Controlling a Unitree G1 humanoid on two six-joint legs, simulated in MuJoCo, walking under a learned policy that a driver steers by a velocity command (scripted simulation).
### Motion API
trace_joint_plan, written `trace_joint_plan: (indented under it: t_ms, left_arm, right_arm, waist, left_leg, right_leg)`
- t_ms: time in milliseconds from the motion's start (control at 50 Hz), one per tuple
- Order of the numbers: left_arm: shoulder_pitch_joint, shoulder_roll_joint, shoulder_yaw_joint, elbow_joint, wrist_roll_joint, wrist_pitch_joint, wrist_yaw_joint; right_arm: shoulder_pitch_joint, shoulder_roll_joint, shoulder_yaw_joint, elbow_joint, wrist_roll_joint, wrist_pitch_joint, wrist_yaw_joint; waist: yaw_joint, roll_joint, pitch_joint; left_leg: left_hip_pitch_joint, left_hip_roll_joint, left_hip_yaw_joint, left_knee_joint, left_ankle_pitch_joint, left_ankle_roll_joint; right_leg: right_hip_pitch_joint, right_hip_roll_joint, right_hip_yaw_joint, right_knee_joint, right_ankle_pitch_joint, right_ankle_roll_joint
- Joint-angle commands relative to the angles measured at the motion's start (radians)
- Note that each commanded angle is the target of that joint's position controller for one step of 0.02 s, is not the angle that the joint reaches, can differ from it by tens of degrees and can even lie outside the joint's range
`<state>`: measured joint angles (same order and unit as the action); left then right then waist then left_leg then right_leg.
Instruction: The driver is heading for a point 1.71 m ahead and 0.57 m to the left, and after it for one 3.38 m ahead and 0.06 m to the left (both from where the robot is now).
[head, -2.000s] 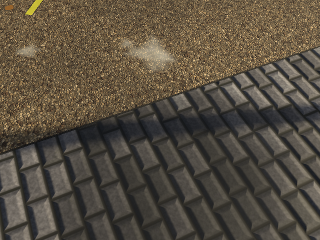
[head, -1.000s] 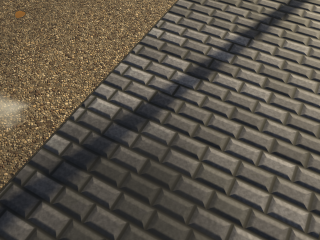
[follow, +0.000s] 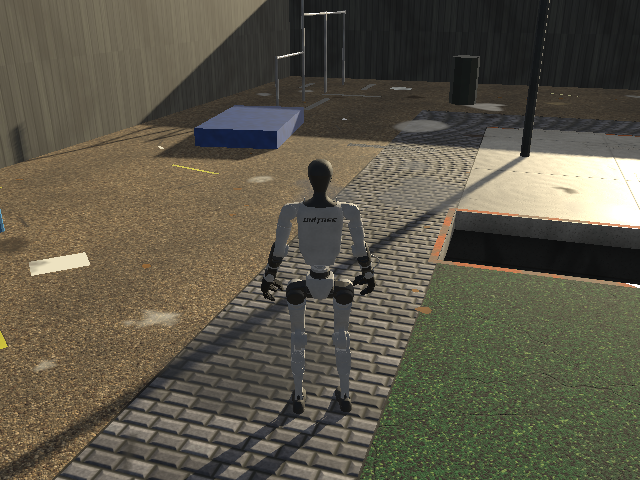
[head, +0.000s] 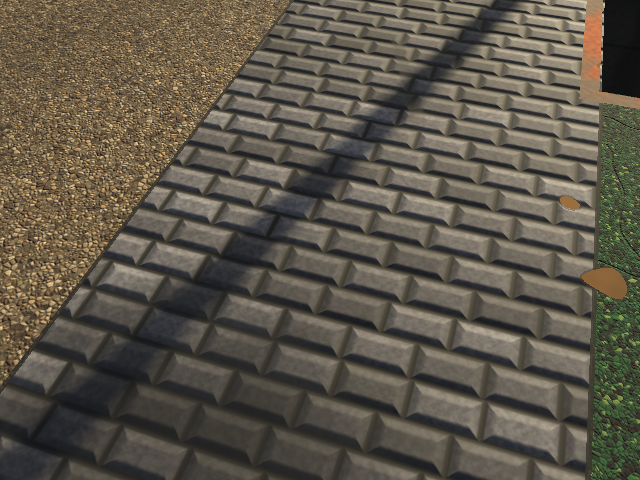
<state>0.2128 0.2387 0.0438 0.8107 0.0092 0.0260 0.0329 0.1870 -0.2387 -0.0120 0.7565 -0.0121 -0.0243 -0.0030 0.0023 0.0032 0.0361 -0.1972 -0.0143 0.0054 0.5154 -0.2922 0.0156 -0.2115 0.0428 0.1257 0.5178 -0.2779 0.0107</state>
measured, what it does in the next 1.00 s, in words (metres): steps on the spot: right foot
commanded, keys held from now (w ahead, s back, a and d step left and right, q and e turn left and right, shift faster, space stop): no key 0.60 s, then w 0.40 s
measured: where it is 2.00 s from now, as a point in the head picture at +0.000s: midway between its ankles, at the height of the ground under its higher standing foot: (355, 435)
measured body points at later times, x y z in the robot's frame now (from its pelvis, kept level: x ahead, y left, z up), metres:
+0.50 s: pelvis +0.00 +0.02 +0.00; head +0.01 +0.02 +0.45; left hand +0.06 +0.28 -0.14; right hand +0.08 -0.24 -0.13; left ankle -0.01 +0.11 -0.74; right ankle +0.00 -0.13 -0.74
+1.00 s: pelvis +0.08 -0.04 +0.00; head +0.09 -0.06 +0.45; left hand +0.15 +0.24 -0.12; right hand +0.10 -0.32 -0.15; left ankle -0.01 +0.10 -0.70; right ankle +0.09 -0.14 -0.74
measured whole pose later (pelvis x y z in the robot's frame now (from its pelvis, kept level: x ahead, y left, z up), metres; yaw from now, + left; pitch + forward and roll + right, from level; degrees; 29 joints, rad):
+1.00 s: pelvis +0.08 -0.04 +0.00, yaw +1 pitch +1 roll +1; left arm 0.21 0.26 0.06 1.04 -0.02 -0.10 -0.01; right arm 0.36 -0.31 -0.04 0.96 0.03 -0.04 -0.01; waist 0.00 0.04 -0.01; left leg -0.23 0.01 -0.05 0.78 -0.45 0.04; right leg -0.28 0.00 -0.05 0.54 -0.27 -0.04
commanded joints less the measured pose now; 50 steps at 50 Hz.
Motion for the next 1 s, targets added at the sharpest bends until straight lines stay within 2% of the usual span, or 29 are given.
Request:
trace_joint_plan:
  t_ms: [20,340,600,620,640,660,680,700,720,740,760,800,860,900,920,940,960,980,1000]
  left_arm:
    - [-0.004,0.113,0.027,-0.035,-0.001,-0.010,0.008]
    - [-0.003,0.106,0.028,0.124,-0.005,-0.010,0.019]
    - [0.007,0.102,0.018,0.229,-0.007,-0.016,0.023]
    - [0.023,0.090,0.014,0.241,-0.007,-0.015,0.024]
    - [0.022,0.085,0.013,0.244,-0.012,-0.015,0.025]
    - [0.006,0.088,0.014,0.237,-0.017,-0.019,0.025]
    - [-0.027,0.091,0.012,0.217,-0.020,-0.031,0.021]
    - [-0.069,0.096,0.010,0.191,-0.022,-0.049,0.013]
    - [-0.098,0.103,0.013,0.176,-0.028,-0.065,0.004]
    - [-0.094,0.109,0.017,0.175,-0.033,-0.077,-0.004]
    - [-0.076,0.107,0.019,0.180,-0.036,-0.088,-0.013]
    - [-0.086,0.098,0.020,0.181,-0.039,-0.109,-0.025]
    - [-0.077,0.067,0.012,0.189,-0.034,-0.124,-0.039]
    - [0.021,0.077,0.019,0.227,-0.037,-0.119,-0.041]
    - [0.091,0.094,0.028,0.252,-0.039,-0.114,-0.037]
    - [0.171,0.123,0.038,0.269,-0.044,-0.112,-0.030]
    - [0.281,0.204,0.053,0.279,-0.036,-0.112,-0.021]
    - [0.337,0.288,0.063,0.289,-0.015,-0.125,-0.038]
    - [0.240,0.226,0.042,0.265,-0.013,-0.143,-0.048]
  right_arm:
    - [-0.011,-0.108,-0.026,-0.049,0.001,-0.015,-0.003]
    - [0.035,-0.118,-0.019,0.069,0.006,-0.016,-0.010]
    - [0.065,-0.123,-0.012,0.150,0.008,-0.010,-0.014]
    - [0.080,-0.121,-0.011,0.162,0.008,-0.009,-0.016]
    - [0.085,-0.136,-0.016,0.168,0.012,-0.005,-0.019]
    - [0.098,-0.175,-0.028,0.170,0.020,-0.001,-0.023]
    - [0.127,-0.205,-0.038,0.176,0.027,0.000,-0.027]
    - [0.147,-0.231,-0.048,0.180,0.029,-0.004,-0.032]
    - [0.163,-0.234,-0.053,0.183,0.022,-0.014,-0.034]
    - [0.164,-0.223,-0.053,0.181,0.017,-0.025,-0.033]
    - [0.154,-0.206,-0.051,0.173,0.023,-0.032,-0.031]
    - [0.129,-0.194,-0.053,0.157,0.036,-0.036,-0.027]
    - [0.130,-0.220,-0.062,0.157,0.044,-0.027,-0.022]
    - [0.119,-0.221,-0.062,0.156,0.050,-0.019,-0.017]
    - [0.119,-0.196,-0.053,0.155,0.046,-0.019,-0.014]
    - [0.106,-0.150,-0.037,0.149,0.037,-0.025,-0.009]
    - [0.086,-0.064,-0.010,0.120,0.013,-0.034,0.002]
    - [0.076,-0.063,-0.015,0.070,0.036,-0.053,-0.004]
    - [0.063,-0.141,-0.030,0.069,0.062,-0.069,-0.005]
  waist:
    - [-0.002,-0.005,-0.043]
    - [-0.003,0.002,-0.016]
    - [-0.006,0.005,-0.005]
    - [-0.006,0.015,-0.027]
    - [-0.012,0.037,-0.013]
    - [-0.026,0.089,0.010]
    - [-0.041,0.141,0.043]
    - [-0.054,0.165,0.089]
    - [-0.063,0.158,0.124]
    - [-0.055,0.133,0.130]
    - [-0.042,0.102,0.118]
    - [-0.035,0.073,0.089]
    - [-0.020,0.105,0.037]
    - [0.031,0.091,0.017]
    - [0.062,0.077,0.000]
    - [0.105,0.034,-0.017]
    - [0.133,-0.196,-0.068]
    - [0.121,-0.320,-0.073]
    - [0.084,-0.172,0.012]
  left_leg:
    - [-0.015,0.068,-0.072,-0.100,0.144,0.019]
    - [-0.006,0.065,-0.083,-0.150,0.133,0.032]
    - [0.012,0.063,-0.090,-0.171,0.144,0.042]
    - [0.022,0.059,-0.092,-0.188,0.032,0.046]
    - [0.016,0.064,-0.116,-0.217,-0.146,0.062]
    - [0.018,0.105,-0.189,-0.262,-0.332,0.101]
    - [0.028,0.199,-0.320,-0.334,-0.485,0.156]
    - [0.006,0.299,-0.447,-0.397,-0.534,0.213]
    - [0.014,0.355,-0.517,-0.431,-0.493,0.252]
    - [0.061,0.376,-0.534,-0.435,-0.432,0.268]
    - [0.111,0.369,-0.507,-0.428,-0.374,0.259]
    - [0.138,0.304,-0.375,-0.416,-0.236,0.207]
    - [0.028,0.218,-0.215,-0.373,-0.126,0.184]
    - [-0.105,0.192,-0.174,-0.300,-0.150,0.168]
    - [-0.165,0.173,-0.161,-0.243,-0.163,0.152]
    - [-0.239,0.132,-0.111,-0.102,-0.123,0.115]
    - [-0.351,0.041,0.012,0.289,-0.157,0.039]
    - [-0.553,-0.052,-0.031,0.534,-0.289,0.030]
    - [-0.633,0.029,-0.115,0.666,-0.229,0.054]
  right_leg:
    - [0.032,-0.060,0.056,-0.065,0.221,-0.017]
    - [0.053,-0.055,0.035,-0.097,0.219,0.002]
    - [0.039,-0.055,0.016,-0.119,0.203,0.012]
    - [0.043,-0.040,-0.005,-0.111,0.127,0.010]
    - [0.012,-0.014,-0.037,-0.073,0.016,0.006]
    - [-0.060,0.016,-0.081,0.009,-0.107,0.003]
    - [-0.158,0.013,-0.106,0.097,-0.160,-0.004]
    - [-0.225,-0.029,-0.107,0.195,-0.159,-0.011]
    - [-0.305,-0.069,-0.082,0.305,-0.193,-0.018]
    - [-0.384,-0.100,-0.067,0.391,-0.223,-0.026]
    - [-0.431,-0.123,-0.062,0.412,-0.218,-0.034]
    - [-0.393,-0.133,-0.091,0.289,-0.161,-0.040]
    - [-0.152,-0.078,-0.170,0.085,-0.041,-0.018]
    - [0.060,-0.031,-0.220,-0.019,0.096,-0.009]
    - [0.158,-0.016,-0.221,-0.030,0.082,-0.013]
    - [0.267,-0.063,-0.145,-0.076,0.038,-0.037]
    - [0.354,-0.288,0.173,-0.204,-0.119,-0.113]
    - [0.383,-0.447,0.599,-0.367,-0.376,-0.267]
    - [0.314,-0.456,0.584,-0.381,-0.472,-0.281]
